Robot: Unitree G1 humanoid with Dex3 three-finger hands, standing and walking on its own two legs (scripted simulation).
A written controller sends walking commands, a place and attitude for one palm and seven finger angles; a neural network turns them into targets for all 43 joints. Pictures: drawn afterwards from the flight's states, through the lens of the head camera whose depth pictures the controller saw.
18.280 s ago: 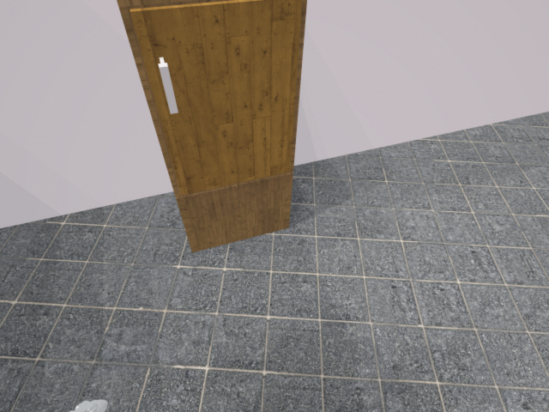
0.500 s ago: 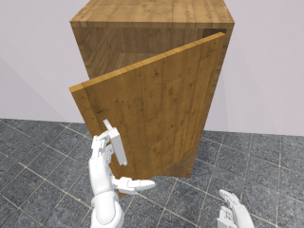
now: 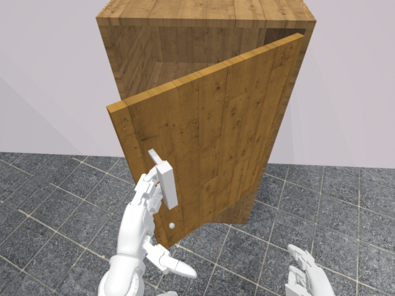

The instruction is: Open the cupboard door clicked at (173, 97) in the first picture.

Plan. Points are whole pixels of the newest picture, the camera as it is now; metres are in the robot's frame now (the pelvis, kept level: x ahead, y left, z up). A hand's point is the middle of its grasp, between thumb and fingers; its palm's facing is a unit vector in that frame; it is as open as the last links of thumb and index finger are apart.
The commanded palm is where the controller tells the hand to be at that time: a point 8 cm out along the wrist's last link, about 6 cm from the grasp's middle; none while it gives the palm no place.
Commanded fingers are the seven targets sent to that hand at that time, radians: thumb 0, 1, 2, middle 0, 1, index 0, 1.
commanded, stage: slide the hand sideways off the handle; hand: left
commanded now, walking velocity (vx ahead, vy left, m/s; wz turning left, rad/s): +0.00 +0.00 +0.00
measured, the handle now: (162, 179) +0.32 +0.08 +0.09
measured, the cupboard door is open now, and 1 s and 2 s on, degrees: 38 38 38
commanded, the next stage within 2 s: draw the hand back to the body in 0.88 s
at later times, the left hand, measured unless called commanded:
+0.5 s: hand (143, 242) +0.20 +0.10 +0.08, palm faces -0.05 -1.00 -0.01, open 16.3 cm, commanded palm +0.17 +0.16 +0.08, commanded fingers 0.00 -0.50 0.30 -0.15 -0.30 -0.15 -0.30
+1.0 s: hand (117, 264) +0.17 +0.14 +0.08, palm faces -0.04 -1.00 -0.02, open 16.3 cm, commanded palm +0.15 +0.20 +0.08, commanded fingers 0.00 -0.50 0.30 -0.15 -0.30 -0.15 -0.30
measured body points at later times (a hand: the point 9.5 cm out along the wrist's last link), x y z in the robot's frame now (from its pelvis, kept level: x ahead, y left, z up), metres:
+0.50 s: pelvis +0.01 +0.00 -0.01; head +0.03 -0.01 +0.44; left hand +0.20 +0.16 +0.08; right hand +0.19 -0.22 -0.07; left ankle +0.03 +0.10 -0.69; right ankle +0.00 -0.11 -0.69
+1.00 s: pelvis +0.00 -0.01 -0.02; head +0.02 -0.01 +0.43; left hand +0.17 +0.19 +0.08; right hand +0.19 -0.23 -0.08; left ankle +0.03 +0.10 -0.69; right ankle +0.00 -0.11 -0.69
